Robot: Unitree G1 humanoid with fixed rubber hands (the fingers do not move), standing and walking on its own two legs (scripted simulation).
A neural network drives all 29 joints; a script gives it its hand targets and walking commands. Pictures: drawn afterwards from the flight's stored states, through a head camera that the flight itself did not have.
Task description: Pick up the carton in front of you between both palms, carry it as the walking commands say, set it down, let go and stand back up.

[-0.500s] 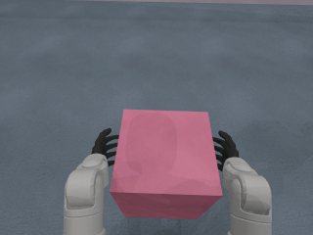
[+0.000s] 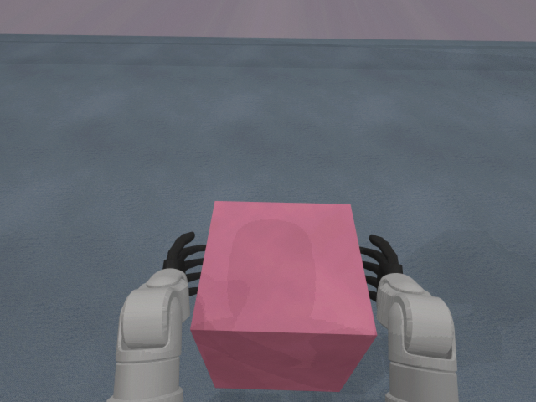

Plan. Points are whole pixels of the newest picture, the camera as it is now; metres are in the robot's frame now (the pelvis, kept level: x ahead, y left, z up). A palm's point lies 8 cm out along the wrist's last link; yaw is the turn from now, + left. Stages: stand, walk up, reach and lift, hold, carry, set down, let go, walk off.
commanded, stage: carry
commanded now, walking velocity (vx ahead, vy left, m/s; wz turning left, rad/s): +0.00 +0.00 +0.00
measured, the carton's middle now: (279, 300) +0.28 +0.00 -0.01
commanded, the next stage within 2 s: hold in 0.88 s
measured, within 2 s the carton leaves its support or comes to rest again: neither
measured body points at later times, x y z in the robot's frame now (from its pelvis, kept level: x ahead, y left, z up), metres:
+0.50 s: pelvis -0.04 +0.00 +0.01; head -0.07 +0.00 +0.45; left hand +0.25 +0.15 +0.03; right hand +0.25 -0.15 +0.03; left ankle -0.07 +0.11 -0.73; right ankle -0.01 -0.10 -0.73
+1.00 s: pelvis -0.06 +0.01 +0.01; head -0.08 +0.00 +0.46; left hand +0.22 +0.17 +0.03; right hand +0.23 -0.14 +0.03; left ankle -0.07 +0.11 -0.73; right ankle -0.02 -0.12 -0.73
